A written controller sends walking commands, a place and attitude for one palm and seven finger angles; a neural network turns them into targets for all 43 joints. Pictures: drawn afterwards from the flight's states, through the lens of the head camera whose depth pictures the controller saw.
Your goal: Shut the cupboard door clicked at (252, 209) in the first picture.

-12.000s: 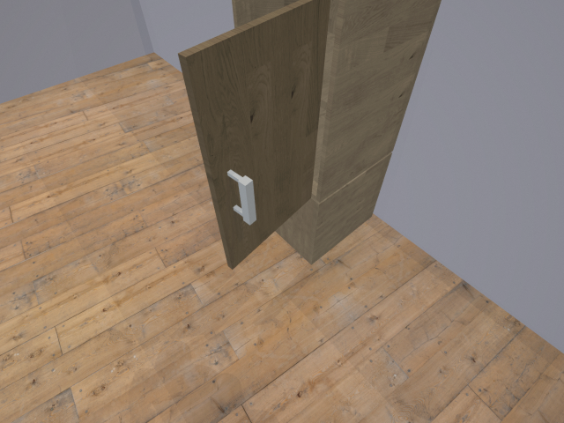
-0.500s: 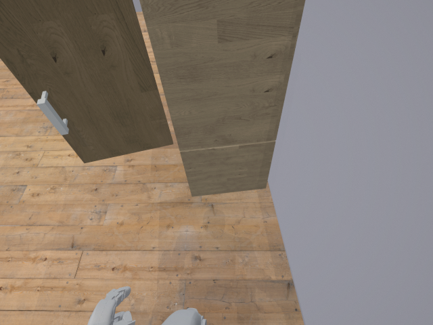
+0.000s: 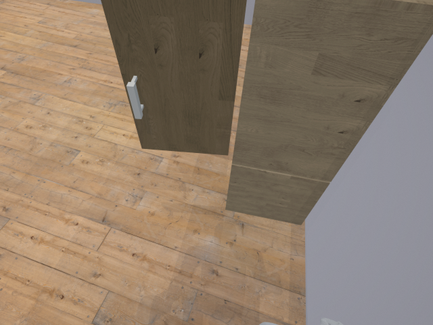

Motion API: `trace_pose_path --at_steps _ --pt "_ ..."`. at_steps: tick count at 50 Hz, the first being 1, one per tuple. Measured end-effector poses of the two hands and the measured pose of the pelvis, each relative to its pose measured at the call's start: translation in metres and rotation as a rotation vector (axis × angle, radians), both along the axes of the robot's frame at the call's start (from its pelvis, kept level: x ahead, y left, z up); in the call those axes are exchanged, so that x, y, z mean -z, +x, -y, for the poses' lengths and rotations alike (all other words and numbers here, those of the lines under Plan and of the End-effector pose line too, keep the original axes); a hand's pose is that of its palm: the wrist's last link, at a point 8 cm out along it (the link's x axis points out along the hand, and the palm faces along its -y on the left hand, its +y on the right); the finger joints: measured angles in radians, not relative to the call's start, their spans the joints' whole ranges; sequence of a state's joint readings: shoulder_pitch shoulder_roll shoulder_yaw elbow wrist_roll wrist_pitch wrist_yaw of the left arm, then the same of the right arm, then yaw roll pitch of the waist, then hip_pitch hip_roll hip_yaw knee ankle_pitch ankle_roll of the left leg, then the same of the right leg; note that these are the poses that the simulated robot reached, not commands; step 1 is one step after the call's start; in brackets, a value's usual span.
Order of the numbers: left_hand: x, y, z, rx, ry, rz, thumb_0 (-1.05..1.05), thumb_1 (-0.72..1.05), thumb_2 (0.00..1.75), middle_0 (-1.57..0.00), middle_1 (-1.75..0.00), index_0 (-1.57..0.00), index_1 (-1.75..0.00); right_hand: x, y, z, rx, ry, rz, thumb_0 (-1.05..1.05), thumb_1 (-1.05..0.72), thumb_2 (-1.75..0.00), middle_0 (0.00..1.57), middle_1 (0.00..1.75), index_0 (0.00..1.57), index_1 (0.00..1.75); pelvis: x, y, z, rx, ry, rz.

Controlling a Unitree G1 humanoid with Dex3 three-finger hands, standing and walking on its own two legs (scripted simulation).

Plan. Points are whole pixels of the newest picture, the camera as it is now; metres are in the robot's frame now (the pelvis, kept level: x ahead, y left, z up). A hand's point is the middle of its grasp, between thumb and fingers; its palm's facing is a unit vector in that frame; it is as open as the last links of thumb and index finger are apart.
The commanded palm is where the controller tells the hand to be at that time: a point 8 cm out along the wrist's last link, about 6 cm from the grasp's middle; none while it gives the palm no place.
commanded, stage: take the last steps up to it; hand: left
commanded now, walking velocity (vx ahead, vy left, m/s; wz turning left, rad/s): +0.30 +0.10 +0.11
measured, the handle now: (136, 97) +0.73 +0.33 -0.06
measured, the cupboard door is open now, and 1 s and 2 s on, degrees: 98 98 98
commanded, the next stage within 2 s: come to a stop and stand still in 0.54 s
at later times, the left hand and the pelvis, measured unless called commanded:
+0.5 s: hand out of the picture +0.13 +0.18 -0.16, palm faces +0.12 -0.97 -0.20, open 7.2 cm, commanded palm none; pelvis +0.14 -0.01 +0.01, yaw +5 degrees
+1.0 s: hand (131, 249) +0.29 +0.24 -0.17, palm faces +0.07 -0.97 -0.24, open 7.4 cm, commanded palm none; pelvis +0.23 +0.04 -0.01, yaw +2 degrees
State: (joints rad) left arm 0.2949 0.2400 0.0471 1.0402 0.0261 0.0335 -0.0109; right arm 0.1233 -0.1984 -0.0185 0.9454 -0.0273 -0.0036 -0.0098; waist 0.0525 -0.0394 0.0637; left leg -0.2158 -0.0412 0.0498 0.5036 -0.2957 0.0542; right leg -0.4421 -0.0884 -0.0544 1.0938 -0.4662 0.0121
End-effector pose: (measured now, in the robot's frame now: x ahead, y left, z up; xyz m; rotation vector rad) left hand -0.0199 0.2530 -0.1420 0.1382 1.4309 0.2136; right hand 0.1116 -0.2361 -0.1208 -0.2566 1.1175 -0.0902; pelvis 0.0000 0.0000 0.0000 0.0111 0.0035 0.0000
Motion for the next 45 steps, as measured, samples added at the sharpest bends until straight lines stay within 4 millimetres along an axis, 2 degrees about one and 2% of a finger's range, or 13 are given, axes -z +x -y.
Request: trace_pose_path --at_steps 4,9,12,15,18,23,29,33,35,39,45 --pt "-0.01 0.04 0.005 0.017 -0.006 0.088 0.01 0.91 0.89 -0.19 -0.3 -0.2 -0.3 0.006 -0.022 -0.007 0.026 0.031 -0.082 0.0 -0.91 -0.89 0.2 0.3 0.2 0.3 -0.006 0.014 -0.001 -0.01 -0.002 -0.003" --pt "-0.014 0.098 0.02 0.07 -0.007 0.163 0.0 0.91 0.89 -0.19 -0.3 -0.2 -0.3 0.018 -0.052 0.005 0.097 0.048 -0.197 0.0 -0.93 -0.89 0.21 0.3 0.2 0.3 -0.004 0.039 0.007 -0.007 0.012 -0.005" --pt "-0.01 0.134 0.031 0.095 0.001 0.219 0.0 0.91 0.89 -0.2 -0.3 -0.2 -0.3 0.032 -0.066 0.015 0.135 0.059 -0.273 0.0 -0.92 -0.89 0.21 0.3 0.2 0.3 0.006 0.058 0.017 -0.011 0.025 -0.003" --pt "-0.011 0.152 0.041 0.076 0.001 0.26 0.0 0.91 0.89 -0.2 -0.3 -0.2 -0.3 0.035 -0.067 0.023 0.135 0.055 -0.35 0.0 -0.92 -0.89 0.2 0.3 0.2 0.3 0.007 0.074 0.02 -0.037 0.004 0.01" --pt "-0.017 0.154 0.042 0.025 0.01 0.244 0.0 0.92 0.89 -0.2 -0.3 -0.21 -0.3 0.027 -0.046 0.026 0.126 0.049 -0.367 0.0 -0.92 -0.89 0.2 0.3 0.2 0.3 -0.001 0.091 0.02 -0.058 0.0 0.006" --pt "-0.02 0.146 0.033 -0.019 0.006 0.15 -0.01 0.94 0.89 -0.2 -0.3 -0.21 -0.3 0.014 0.017 0.016 0.093 0.055 -0.304 0.01 -0.92 -0.9 0.2 0.3 0.2 0.3 -0.011 0.123 0.012 -0.084 0.003 -0.011" --pt "-0.006 0.132 0.017 -0.092 -0.041 0.016 0.0 0.92 0.89 -0.2 -0.3 -0.2 -0.3 0.013 0.111 -0.023 0.008 0.059 -0.192 0.0 -0.91 -0.9 0.2 0.3 0.19 0.3 -0.006 0.163 -0.016 -0.099 -0.004 -0.011" --pt "0.016 0.137 -0.004 -0.117 -0.066 -0.066 0.0 0.91 0.89 -0.2 -0.3 -0.2 -0.3 0.023 0.166 -0.052 -0.024 0.039 -0.088 0.0 -0.91 -0.9 0.2 0.3 0.2 0.3 0.013 0.191 -0.042 -0.091 -0.017 -0.006" --pt "0.019 0.15 -0.014 -0.102 -0.058 -0.081 0.0 0.91 0.89 -0.2 -0.3 -0.2 -0.3 0.021 0.18 -0.064 -0.021 0.036 -0.067 0.0 -0.91 -0.89 0.2 0.3 0.2 0.3 0.012 0.199 -0.048 -0.077 -0.004 -0.006" --pt "0.012 0.195 -0.027 -0.069 -0.042 -0.031 0.01 0.91 0.89 -0.2 -0.3 -0.2 -0.3 0.015 0.197 -0.077 -0.001 0.028 -0.061 -0.01 -0.93 -0.89 0.2 0.3 0.2 0.3 0.004 0.212 -0.056 -0.061 0.004 -0.011" --pt "0.002 0.261 -0.034 -0.008 -0.016 0.076 0.0 0.91 0.89 -0.19 -0.3 -0.2 -0.3 0.017 0.205 -0.072 0.038 0.032 -0.096 -0.01 -0.93 -0.89 0.21 0.3 0.2 0.3 0.0 0.224 -0.055 -0.042 -0.006 -0.017"
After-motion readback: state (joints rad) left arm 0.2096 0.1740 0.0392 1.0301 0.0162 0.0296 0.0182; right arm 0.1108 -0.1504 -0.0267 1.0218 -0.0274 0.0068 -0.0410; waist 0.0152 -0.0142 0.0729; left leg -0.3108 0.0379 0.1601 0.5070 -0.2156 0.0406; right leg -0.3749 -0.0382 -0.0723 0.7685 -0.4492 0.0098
